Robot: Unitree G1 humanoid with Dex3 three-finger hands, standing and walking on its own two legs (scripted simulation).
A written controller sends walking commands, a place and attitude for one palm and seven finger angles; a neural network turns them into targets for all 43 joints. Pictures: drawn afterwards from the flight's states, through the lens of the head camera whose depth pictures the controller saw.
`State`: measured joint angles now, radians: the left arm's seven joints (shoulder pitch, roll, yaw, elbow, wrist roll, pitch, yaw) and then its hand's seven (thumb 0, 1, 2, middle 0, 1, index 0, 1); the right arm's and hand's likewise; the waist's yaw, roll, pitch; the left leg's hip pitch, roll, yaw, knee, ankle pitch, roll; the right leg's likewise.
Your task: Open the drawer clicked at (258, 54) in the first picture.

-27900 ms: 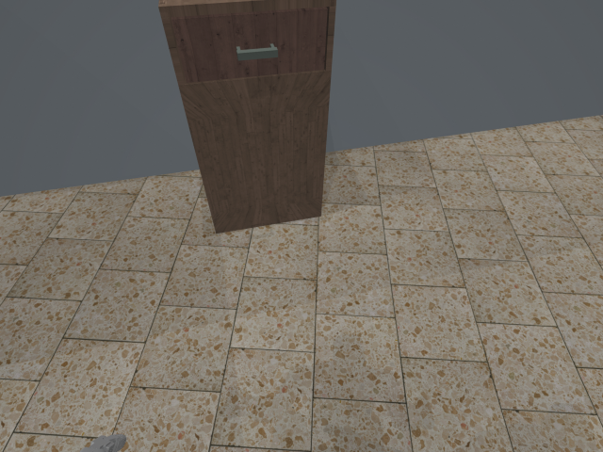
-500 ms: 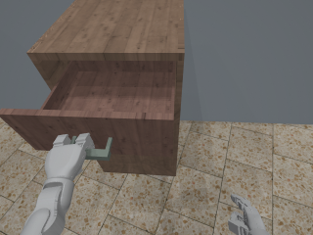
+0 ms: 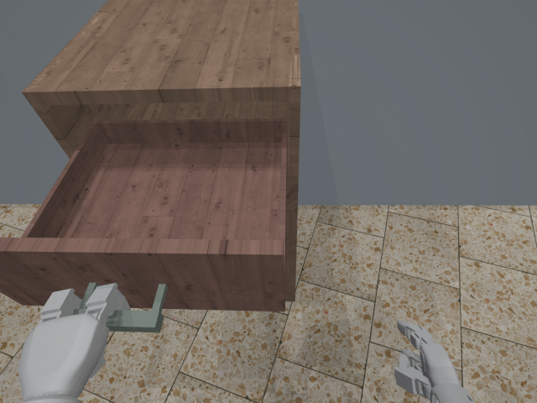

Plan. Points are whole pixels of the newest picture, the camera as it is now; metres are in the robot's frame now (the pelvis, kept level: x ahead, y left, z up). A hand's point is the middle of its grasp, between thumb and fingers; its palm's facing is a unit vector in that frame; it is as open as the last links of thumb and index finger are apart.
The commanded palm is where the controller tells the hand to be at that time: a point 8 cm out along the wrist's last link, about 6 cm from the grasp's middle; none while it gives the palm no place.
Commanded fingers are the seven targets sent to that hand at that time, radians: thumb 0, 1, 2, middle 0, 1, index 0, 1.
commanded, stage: pull the drawer open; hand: left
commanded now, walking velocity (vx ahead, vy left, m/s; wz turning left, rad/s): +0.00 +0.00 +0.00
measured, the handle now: (121, 305) +0.23 +0.23 +0.05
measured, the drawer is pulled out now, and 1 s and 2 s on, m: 0.30 0.30 0.30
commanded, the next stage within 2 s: open the thumb to release the handle in 0.22 s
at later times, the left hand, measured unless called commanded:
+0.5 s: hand (78, 350) +0.17 +0.28 +0.03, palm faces +0.00 -0.05 -1.00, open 6.0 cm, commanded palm +0.14 +0.27 +0.08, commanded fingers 0.00 0.20 0.60 -0.35 -1.27 -0.35 -1.27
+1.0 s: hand (95, 353) +0.17 +0.26 +0.03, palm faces +0.02 -0.11 -0.99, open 13.6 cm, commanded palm +0.15 +0.26 +0.08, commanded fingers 0.00 -0.50 0.30 -0.30 -1.20 -0.30 -1.20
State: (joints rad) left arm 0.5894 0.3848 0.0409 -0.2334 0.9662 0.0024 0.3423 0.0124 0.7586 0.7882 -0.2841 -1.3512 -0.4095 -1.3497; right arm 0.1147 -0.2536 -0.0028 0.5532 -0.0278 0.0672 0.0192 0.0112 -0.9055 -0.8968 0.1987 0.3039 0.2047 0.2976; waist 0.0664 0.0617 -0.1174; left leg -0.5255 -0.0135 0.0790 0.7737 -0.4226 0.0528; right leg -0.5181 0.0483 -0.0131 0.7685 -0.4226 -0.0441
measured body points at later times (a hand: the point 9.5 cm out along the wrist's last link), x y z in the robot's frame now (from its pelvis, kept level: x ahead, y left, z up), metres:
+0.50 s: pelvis +0.00 +0.01 -0.01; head +0.04 -0.02 +0.44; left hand +0.17 +0.28 +0.08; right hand +0.20 -0.20 -0.12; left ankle -0.02 +0.08 -0.71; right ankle -0.03 -0.09 -0.71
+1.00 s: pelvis -0.02 -0.01 +0.00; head +0.01 -0.03 +0.45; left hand +0.16 +0.26 +0.08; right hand +0.20 -0.22 -0.10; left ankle -0.02 +0.08 -0.71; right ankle -0.03 -0.09 -0.71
